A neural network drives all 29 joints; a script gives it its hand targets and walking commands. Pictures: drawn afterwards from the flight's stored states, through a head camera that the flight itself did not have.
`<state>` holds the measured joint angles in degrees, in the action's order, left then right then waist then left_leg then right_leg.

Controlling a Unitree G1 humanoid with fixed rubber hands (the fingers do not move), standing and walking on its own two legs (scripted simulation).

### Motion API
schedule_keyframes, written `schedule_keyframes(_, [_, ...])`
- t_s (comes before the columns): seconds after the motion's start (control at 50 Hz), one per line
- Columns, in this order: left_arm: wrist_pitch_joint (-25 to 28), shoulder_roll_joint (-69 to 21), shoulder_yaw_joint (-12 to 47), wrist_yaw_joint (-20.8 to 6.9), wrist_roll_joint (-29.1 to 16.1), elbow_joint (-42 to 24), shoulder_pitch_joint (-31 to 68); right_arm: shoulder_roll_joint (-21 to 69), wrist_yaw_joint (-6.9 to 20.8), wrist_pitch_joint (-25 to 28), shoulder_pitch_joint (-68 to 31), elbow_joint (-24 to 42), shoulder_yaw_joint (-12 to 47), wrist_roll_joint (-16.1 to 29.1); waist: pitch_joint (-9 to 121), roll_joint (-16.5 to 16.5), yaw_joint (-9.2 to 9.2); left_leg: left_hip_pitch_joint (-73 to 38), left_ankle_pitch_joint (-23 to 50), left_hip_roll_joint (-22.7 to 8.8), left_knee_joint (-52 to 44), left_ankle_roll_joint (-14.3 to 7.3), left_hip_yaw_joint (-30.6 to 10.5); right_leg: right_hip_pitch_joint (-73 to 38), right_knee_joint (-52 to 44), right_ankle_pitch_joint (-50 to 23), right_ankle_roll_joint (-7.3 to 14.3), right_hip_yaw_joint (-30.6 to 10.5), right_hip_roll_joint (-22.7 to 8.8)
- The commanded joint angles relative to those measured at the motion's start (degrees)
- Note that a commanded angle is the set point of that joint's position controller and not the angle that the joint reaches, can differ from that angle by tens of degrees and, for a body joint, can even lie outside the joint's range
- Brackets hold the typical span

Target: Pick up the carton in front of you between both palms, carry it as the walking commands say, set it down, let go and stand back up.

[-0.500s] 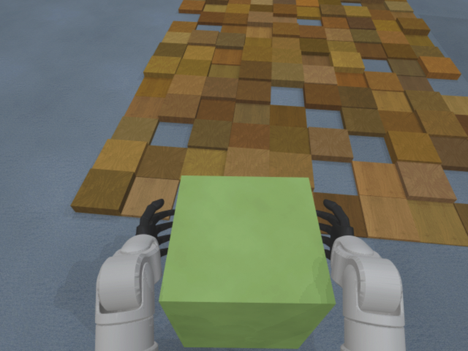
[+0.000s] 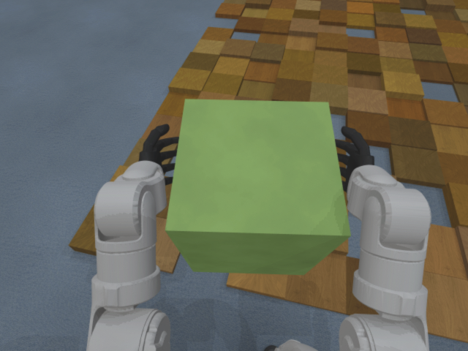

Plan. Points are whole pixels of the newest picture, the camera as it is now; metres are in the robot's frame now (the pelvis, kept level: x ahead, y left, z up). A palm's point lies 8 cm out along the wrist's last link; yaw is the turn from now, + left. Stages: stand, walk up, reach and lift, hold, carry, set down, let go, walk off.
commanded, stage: carry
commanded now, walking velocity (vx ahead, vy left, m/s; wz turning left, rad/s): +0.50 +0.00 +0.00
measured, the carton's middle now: (251, 198) +0.34 +0.01 +0.07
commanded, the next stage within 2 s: none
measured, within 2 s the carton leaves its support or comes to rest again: neither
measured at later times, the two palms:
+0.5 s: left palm (200, 39) +0.73 +0.14 +0.14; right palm (333, 47) +0.70 -0.16 +0.14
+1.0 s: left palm out of the picture +1.03 +0.20 +0.22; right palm out of the picture +1.05 -0.10 +0.23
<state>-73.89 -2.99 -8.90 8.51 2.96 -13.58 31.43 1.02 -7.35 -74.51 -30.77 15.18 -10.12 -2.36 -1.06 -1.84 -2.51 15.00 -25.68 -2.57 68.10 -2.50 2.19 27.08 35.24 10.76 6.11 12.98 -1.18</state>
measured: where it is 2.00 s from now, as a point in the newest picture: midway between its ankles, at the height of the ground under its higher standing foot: (246, 141)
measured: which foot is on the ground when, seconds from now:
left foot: up 0.00-0.32, down 0.34-0.68, up 0.70-0.96, down 0.98-1.00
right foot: down 0.00-0.42, up 0.44-0.64, down 0.66-1.00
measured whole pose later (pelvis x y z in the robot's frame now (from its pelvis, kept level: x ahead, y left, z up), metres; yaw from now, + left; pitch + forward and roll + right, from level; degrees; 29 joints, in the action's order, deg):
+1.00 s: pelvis +0.66 +0.01 +0.05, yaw -1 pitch +5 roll -1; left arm -74.0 0.6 -16.1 7.7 0.9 -3.1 48.1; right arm 3.2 -5.6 -75.2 -48.3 6.2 -17.4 -7.9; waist -1.7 0.0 -6.3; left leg 28.4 -7.2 0.7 27.8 -1.7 4.4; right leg 8.8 31.1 34.5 2.2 3.6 0.6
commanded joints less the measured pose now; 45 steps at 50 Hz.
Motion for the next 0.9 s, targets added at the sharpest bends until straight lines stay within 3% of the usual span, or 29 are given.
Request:
schedule_keyframes(0.0, [-1.01, -46.08, 37.20, -14.44, -27.44, -2.95, 42.84, 46.97, 11.63, -0.98, -41.91, 0.06, 37.09, 23.38, 25.73, 4.94, 0.37, 22.30, 5.67, -2.27, 8.09, -2.50, -3.93, -33.22, -15.68, -10.18, 4.97, -26.88, -16.92])
schedule_keyframes(0.02, [-1.06, -47.99, 36.90, -14.58, -27.97, -1.95, 45.65, 48.72, 11.58, -1.07, -43.77, -1.73, 36.66, 23.35, 26.47, 5.47, 0.34, 20.54, 7.22, -2.67, 5.02, -2.30, -3.40, -31.69, -16.12, -11.12, 4.13, -23.55, -15.97])
schedule_keyframes(0.06, [-1.10, -50.27, 36.00, -14.87, -28.44, -0.17, 50.60, 51.36, 11.40, -0.87, -47.67, -4.88, 36.05, 23.14, 27.65, 7.00, 0.15, 21.28, 7.96, -2.25, 1.80, -1.75, -1.95, -31.53, -16.12, -13.96, 4.98, -20.42, -15.29])
schedule_keyframes(0.16, [-1.81, -51.94, 32.07, -14.94, -27.55, 6.32, 57.13, 53.99, 10.43, -0.94, -54.05, -11.28, 33.13, 22.05, 26.09, 7.70, -0.74, 29.81, 11.54, -2.06, -10.29, -0.23, 1.03, -36.71, -15.15, -21.92, 6.58, -15.88, -13.66])
schedule_keyframes(0.26, [-2.20, -54.19, 28.42, -15.18, -24.52, 12.17, 56.79, 57.41, 10.84, -1.34, -55.70, -16.42, 30.40, 20.77, 23.37, 9.12, -1.63, 27.69, 19.58, 1.19, -26.42, -0.38, 5.99, -39.70, -11.53, -33.01, 4.57, -10.28, -9.87])
schedule_keyframes(0.3, [-1.96, -55.14, 27.72, -15.20, -23.26, 13.47, 56.10, 58.73, 11.33, -1.34, -55.62, -17.63, 29.88, 20.41, 22.04, 10.40, -1.51, 22.77, 23.26, 3.05, -34.36, -0.99, 8.19, -39.60, -10.06, -37.21, 2.71, -7.94, -9.01])
schedule_keyframes(0.34, [-1.66, -56.27, 27.91, -15.15, -22.66, 13.74, 56.29, 59.50, 11.85, -1.01, -55.48, -18.53, 29.81, 20.38, 24.03, 10.97, 1.22, 9.88, 26.16, 6.39, -40.91, -1.96, 11.66, -37.35, -2.10, -47.50, -0.18, -4.31, -7.21])
schedule_keyframes(0.36, [-1.63, -57.62, 28.25, -15.27, -23.51, 12.56, 58.22, 59.21, 11.70, -0.17, -55.60, -18.53, 29.63, 19.75, 29.96, 4.40, 3.22, -8.50, 31.41, 5.75, -39.17, -4.29, 10.99, -27.26, 9.82, -50.61, -2.27, -2.83, -6.05])
schedule_keyframes(0.38, [-1.39, -57.71, 28.83, -15.26, -24.27, 10.49, 59.48, 59.32, 11.65, 0.78, -52.88, -18.90, 29.09, 19.64, 37.42, -3.36, 8.49, -31.57, 34.07, 0.17, -39.28, -8.59, 0.70, -8.70, 24.41, -40.95, -5.91, -5.60, -5.66])
schedule_keyframes(0.4, [-1.02, -58.82, 30.39, -15.19, -24.07, 8.00, 61.69, 60.33, 11.49, 1.63, -52.64, -16.94, 30.59, 20.58, 36.94, -9.94, 10.97, -41.68, 46.39, -6.39, -41.42, -10.75, -9.79, 7.00, 33.41, -1.92, -5.65, -7.95, 0.37])
schedule_keyframes(0.42, [-0.73, -58.83, 30.17, -14.93, -24.17, 6.79, 62.25, 60.75, 11.28, 1.92, -54.00, -13.42, 31.19, 22.07, 37.30, -15.67, 11.68, -51.63, 56.68, -13.27, -37.93, -14.05, -19.27, 21.46, 45.56, 22.41, -5.61, -12.06, 4.93])
schedule_keyframes(0.44, [-0.31, -57.09, 28.91, -14.28, -22.63, 6.64, 59.83, 61.00, 11.01, 1.93, -55.46, -9.54, 32.18, 23.27, 35.70, -8.77, 12.76, -52.02, 55.03, -13.83, -37.31, -13.15, -20.49, 27.82, 47.88, 22.94, -3.66, -16.98, 4.40])
schedule_keyframes(0.46, [0.11, -55.21, 27.73, -13.49, -20.83, 4.73, 57.94, 60.96, 10.68, 2.31, -57.36, -4.74, 33.13, 24.22, 35.45, -5.25, 11.42, -49.48, 44.32, -15.23, -39.84, -10.24, -22.09, 29.27, 43.86, 21.02, -2.36, -20.40, 1.37])
schedule_keyframes(0.48, [0.43, -53.18, 26.83, -12.68, -19.01, 2.52, 56.72, 61.34, 10.34, 2.63, -59.39, -0.14, 34.59, 25.17, 34.31, -1.80, 9.59, -44.57, 38.12, -15.11, -41.63, -8.12, -20.15, 26.88, 38.24, 18.59, -2.58, -18.57, -0.58])
schedule_keyframes(0.54, [1.46, -47.89, 26.05, -10.64, -14.86, -1.58, 51.78, 58.55, 9.87, 3.13, -61.46, 8.95, 37.80, 27.39, 33.32, -1.94, 8.17, -34.56, 30.22, -12.58, -44.68, -7.93, -14.70, 17.60, 20.48, 16.45, -4.63, -13.80, 0.02])
schedule_keyframes(0.58, [1.71, -45.46, 26.79, -9.77, -13.02, -2.89, 49.49, 55.92, 10.16, 2.81, -60.12, 9.72, 38.70, 27.48, 32.10, -3.79, 7.01, -24.69, 27.13, -8.46, -46.23, -5.85, -6.82, 4.51, 2.17, 12.07, -5.87, -9.26, 2.66])
schedule_keyframes(0.6, [1.62, -44.34, 27.45, -9.58, -12.45, -3.13, 48.30, 54.88, 10.59, 2.56, -58.20, 8.50, 39.22, 27.48, 32.27, -7.46, 5.34, -20.93, 28.61, -7.79, -45.75, -4.84, -4.02, -3.79, -2.13, 6.68, -5.83, -6.07, 4.29])
schedule_keyframes(0.62, [1.43, -44.05, 28.28, -9.62, -12.45, -2.47, 46.93, 54.21, 11.11, 2.33, -56.34, 6.66, 39.70, 27.56, 34.33, -7.50, 1.79, -16.31, 34.00, -7.24, -41.03, -3.60, -0.09, -15.64, -4.20, -0.79, -4.95, -2.26, 5.66])
schedule_keyframes(0.64, [1.33, -43.76, 29.09, -9.94, -12.80, -1.68, 46.11, 53.95, 11.69, 2.11, -54.10, 4.62, 40.17, 27.17, 35.70, -5.03, -2.24, -11.20, 40.70, -5.62, -33.75, -1.68, 3.18, -27.22, -6.34, -4.12, -3.77, -1.60, 5.66])
schedule_keyframes(0.66, [1.25, -44.01, 30.15, -10.63, -14.06, -0.98, 44.88, 52.70, 12.15, 2.03, -53.52, 2.87, 40.31, 26.40, 37.54, -0.46, -6.19, -4.05, 30.35, -3.68, -24.76, -0.46, 2.53, -37.57, -6.88, 0.64, -3.41, -6.32, 1.84])
schedule_keyframes(0.68, [1.62, -43.95, 31.20, -11.24, -14.21, 0.05, 45.09, 53.28, 12.79, 1.41, -53.22, 2.54, 39.58, 25.66, 42.75, 19.04, -5.36, 14.00, 1.34, 2.94, -13.08, 2.60, 0.37, -52.49, -7.49, -6.58, 5.06, -31.70, -11.25])
schedule_keyframes(0.7, [1.20, -46.42, 33.07, -12.11, -16.16, 0.47, 46.27, 53.28, 13.11, 0.90, -53.64, 1.14, 39.19, 25.03, 41.63, 20.50, -4.44, 24.05, -7.44, 4.38, -1.17, 2.09, -3.23, -57.50, -9.17, -10.55, 9.74, -42.42, -16.58])
schedule_keyframes(0.72, [0.78, -49.28, 35.07, -13.00, -18.55, -0.06, 47.51, 52.76, 13.09, 0.65, -53.50, -0.34, 38.27, 23.57, 36.85, 14.48, -5.01, 30.11, -5.81, 3.18, 2.74, 1.00, -5.00, -56.36, -8.40, -20.18, 9.74, -39.64, -16.26])
schedule_keyframes(0.74, [0.46, -51.05, 36.56, -13.71, -20.92, -1.01, 49.03, 52.67, 12.75, 0.47, -52.18, -1.15, 36.97, 21.57, 33.16, 9.02, -5.28, 33.65, -3.43, 2.28, 1.71, 0.62, -4.80, -55.62, -7.72, -28.29, 8.28, -36.03, -15.30])
schedule_keyframes(0.76, [0.38, -52.63, 37.58, -14.35, -23.27, -1.74, 51.98, 52.97, 12.40, 0.37, -51.94, -2.46, 35.91, 20.17, 31.16, 6.37, -5.43, 35.47, -1.80, 1.52, -1.85, 0.35, -4.39, -55.43, -6.82, -33.62, 6.52, -33.28, -14.38])
schedule_keyframes(0.78, [0.20, -53.76, 39.14, -14.54, -25.32, -3.91, 52.26, 52.49, 11.87, -0.07, -47.60, -3.77, 34.65, 18.67, 30.78, 4.94, -5.07, 34.56, -0.72, 1.20, -6.69, 0.59, -3.82, -54.83, -7.62, -33.73, 5.79, -31.57, -13.81])
schedule_keyframes(0.84, [-0.19, -54.74, 39.45, -15.49, -28.98, -3.91, 58.42, 50.09, 10.35, 0.24, -47.44, -5.48, 31.35, 14.25, 30.71, 5.47, -5.47, 28.75, 3.91, 3.61, -21.34, 1.86, -0.69, -50.16, -8.74, -29.39, 6.05, -26.76, -11.28])
schedule_keyframes(0.88, [-0.57, -54.65, 38.77, -16.08, -30.38, -0.65, 59.07, 47.17, 9.58, 0.04, -46.79, -7.81, 29.05, 11.63, 29.24, 8.78, -4.51, 21.14, 11.83, 4.23, -32.11, 2.03, -0.08, -42.76, -9.18, -24.31, 4.48, -22.14, -9.00])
